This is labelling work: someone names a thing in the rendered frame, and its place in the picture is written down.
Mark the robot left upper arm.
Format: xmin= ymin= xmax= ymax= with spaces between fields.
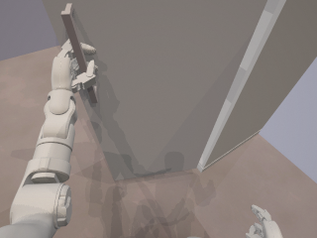
xmin=0 ymin=182 xmax=72 ymax=238

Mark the right robot hand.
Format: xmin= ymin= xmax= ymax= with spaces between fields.
xmin=246 ymin=205 xmax=283 ymax=238

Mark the left robot hand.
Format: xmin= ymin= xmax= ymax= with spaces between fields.
xmin=51 ymin=39 xmax=98 ymax=94

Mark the handle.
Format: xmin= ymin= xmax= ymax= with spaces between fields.
xmin=60 ymin=3 xmax=98 ymax=104

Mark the fridge door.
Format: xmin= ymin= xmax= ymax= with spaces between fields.
xmin=42 ymin=0 xmax=267 ymax=180

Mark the left robot forearm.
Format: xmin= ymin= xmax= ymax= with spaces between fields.
xmin=9 ymin=89 xmax=78 ymax=224

